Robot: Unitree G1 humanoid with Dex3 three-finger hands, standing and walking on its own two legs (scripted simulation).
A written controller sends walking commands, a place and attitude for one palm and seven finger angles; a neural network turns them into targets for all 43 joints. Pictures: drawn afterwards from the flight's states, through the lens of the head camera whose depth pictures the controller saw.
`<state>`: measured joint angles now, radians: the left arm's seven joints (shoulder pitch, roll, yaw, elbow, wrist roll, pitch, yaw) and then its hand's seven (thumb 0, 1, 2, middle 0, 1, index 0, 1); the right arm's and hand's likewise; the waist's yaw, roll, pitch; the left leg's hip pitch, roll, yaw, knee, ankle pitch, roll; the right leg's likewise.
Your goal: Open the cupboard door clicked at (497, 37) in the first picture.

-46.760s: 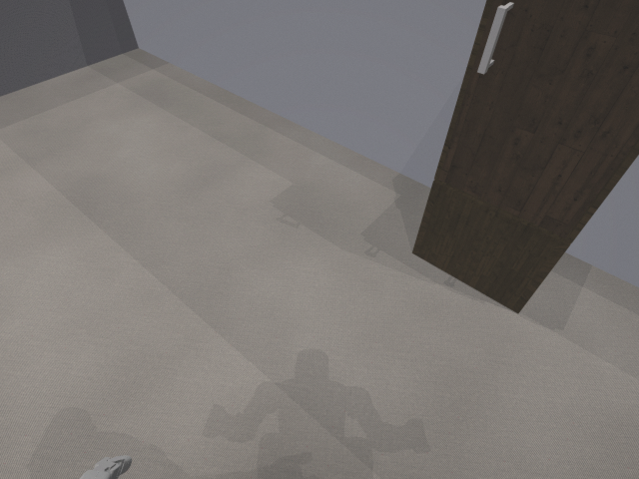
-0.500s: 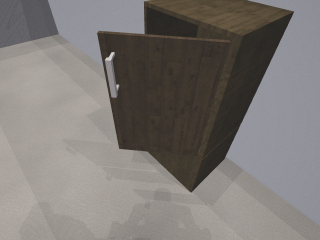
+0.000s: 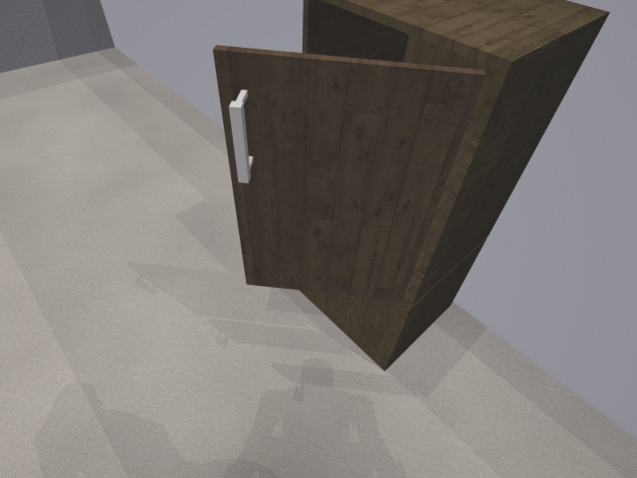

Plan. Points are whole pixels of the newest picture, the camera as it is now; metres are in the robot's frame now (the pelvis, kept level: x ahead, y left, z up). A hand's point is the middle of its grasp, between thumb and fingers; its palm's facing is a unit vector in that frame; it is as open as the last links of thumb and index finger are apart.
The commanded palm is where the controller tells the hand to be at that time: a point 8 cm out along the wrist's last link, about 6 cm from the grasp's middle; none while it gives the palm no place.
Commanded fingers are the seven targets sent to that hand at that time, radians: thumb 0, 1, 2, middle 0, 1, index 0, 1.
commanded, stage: look again from close up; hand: left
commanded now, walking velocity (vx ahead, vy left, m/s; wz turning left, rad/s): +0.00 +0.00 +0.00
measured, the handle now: (243, 138) +0.60 +0.17 +0.11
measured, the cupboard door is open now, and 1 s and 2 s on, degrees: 42 42 42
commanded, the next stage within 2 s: shuffle to correct the standing spot in 0.98 s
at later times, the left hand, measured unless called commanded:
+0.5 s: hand out of the picture -0.03 +0.16 -0.18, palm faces +0.03 -0.99 -0.16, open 7.4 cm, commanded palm none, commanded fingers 0.00 0.90 0.90 -0.20 -0.30 -0.20 -0.30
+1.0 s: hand out of the picture -0.01 +0.14 -0.18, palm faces +0.02 -0.99 -0.15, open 7.4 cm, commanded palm none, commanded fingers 0.00 0.90 0.90 -0.20 -0.30 -0.20 -0.30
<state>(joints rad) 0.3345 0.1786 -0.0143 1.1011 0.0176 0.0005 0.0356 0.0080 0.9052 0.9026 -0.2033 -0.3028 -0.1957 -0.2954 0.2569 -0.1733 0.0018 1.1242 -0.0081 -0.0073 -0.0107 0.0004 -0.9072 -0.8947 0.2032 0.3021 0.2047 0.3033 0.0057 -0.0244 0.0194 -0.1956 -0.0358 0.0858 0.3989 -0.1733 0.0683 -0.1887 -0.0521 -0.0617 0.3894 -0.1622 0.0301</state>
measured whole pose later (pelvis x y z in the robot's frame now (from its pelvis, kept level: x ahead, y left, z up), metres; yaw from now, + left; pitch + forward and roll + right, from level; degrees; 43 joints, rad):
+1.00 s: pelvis +0.01 -0.01 +0.00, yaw -2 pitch -1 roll +0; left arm 0.36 0.11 0.00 1.10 0.02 -0.02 0.05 0.01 0.91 0.90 -0.20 -0.30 -0.19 -0.30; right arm 0.31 -0.12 -0.01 1.14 -0.01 -0.01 -0.02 0.00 -0.91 -0.89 0.20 0.30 0.20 0.30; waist 0.00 -0.01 0.01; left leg -0.20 -0.01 0.11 0.41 -0.19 0.05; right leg -0.21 -0.03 -0.04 0.41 -0.18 0.02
